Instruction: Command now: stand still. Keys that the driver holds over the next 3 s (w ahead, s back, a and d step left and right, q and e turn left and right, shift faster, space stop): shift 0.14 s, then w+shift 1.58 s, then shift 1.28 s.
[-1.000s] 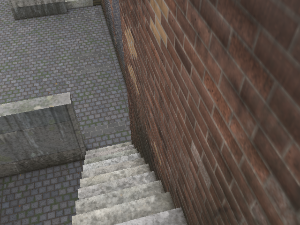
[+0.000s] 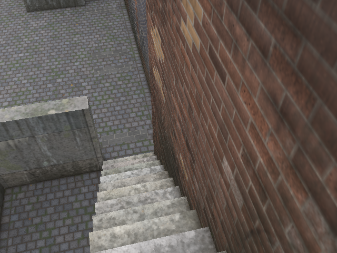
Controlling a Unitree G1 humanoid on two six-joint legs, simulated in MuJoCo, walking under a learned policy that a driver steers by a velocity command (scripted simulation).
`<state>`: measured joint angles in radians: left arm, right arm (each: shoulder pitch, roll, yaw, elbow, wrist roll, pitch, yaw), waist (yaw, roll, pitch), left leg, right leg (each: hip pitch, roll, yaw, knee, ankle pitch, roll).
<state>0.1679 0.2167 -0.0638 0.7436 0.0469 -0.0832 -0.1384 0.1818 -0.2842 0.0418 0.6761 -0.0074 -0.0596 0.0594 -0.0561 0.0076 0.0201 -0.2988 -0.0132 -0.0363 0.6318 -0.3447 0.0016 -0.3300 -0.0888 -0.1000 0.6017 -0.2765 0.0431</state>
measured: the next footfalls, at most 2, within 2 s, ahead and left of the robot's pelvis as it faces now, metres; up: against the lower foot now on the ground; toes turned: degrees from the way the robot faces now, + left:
right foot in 0.82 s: +0.27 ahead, -0.15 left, -0.21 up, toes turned -1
left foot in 1.22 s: +0.45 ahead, +0.15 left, -0.43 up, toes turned -3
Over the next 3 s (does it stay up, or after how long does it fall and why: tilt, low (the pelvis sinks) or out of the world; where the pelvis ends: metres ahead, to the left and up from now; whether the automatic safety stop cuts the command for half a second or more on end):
stays up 1.11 0.12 -1.08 its command is cut before an obstacle after 0.8 s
